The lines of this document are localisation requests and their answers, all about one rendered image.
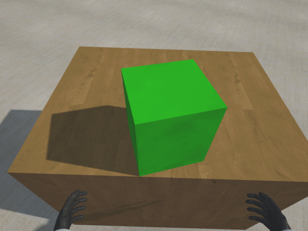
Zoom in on carton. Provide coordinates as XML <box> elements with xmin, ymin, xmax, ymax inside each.
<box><xmin>121</xmin><ymin>59</ymin><xmax>228</xmax><ymax>176</ymax></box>

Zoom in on robot right hand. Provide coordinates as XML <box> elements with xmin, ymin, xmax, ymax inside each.
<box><xmin>246</xmin><ymin>192</ymin><xmax>291</xmax><ymax>231</ymax></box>

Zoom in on pedestal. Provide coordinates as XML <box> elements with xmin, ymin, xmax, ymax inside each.
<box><xmin>7</xmin><ymin>46</ymin><xmax>308</xmax><ymax>230</ymax></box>

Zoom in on robot left hand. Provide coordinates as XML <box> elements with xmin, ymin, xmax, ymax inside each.
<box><xmin>53</xmin><ymin>190</ymin><xmax>87</xmax><ymax>231</ymax></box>

